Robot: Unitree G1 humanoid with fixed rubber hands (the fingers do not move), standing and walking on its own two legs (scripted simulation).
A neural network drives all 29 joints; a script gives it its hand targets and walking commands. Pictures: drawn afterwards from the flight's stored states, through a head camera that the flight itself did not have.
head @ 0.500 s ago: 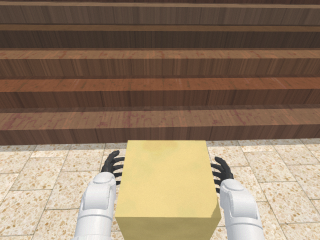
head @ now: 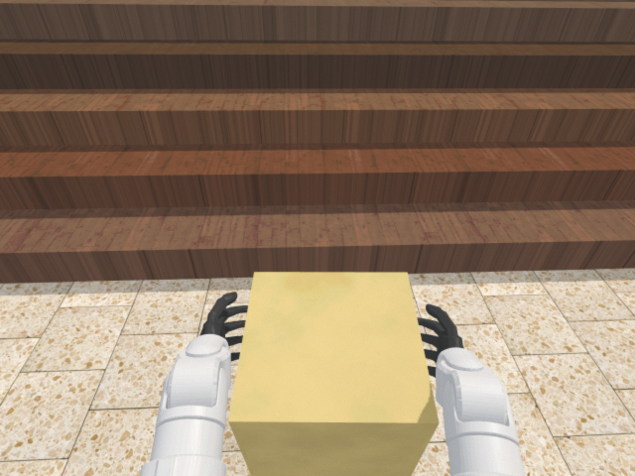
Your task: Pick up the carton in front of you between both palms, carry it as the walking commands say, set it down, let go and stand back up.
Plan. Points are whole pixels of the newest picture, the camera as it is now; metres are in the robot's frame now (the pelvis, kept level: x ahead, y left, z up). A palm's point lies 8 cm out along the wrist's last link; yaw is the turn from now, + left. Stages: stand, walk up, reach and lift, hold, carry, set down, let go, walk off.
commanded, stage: hold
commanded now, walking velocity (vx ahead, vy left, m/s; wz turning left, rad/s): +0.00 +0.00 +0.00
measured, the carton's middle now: (330, 384) +0.29 +0.00 -0.03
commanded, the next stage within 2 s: carry in 0.42 s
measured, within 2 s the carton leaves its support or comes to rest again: neither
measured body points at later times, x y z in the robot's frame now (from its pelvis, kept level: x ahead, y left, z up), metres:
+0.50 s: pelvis +0.01 +0.00 +0.00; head -0.03 +0.00 +0.45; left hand +0.31 +0.16 +0.04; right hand +0.30 -0.15 +0.04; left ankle +0.01 +0.13 -0.74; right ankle +0.02 -0.13 -0.74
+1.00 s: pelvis +0.19 +0.02 -0.01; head +0.19 +0.03 +0.44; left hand +0.46 +0.18 +0.06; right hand +0.47 -0.12 +0.07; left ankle +0.22 +0.11 -0.72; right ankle +0.07 -0.10 -0.74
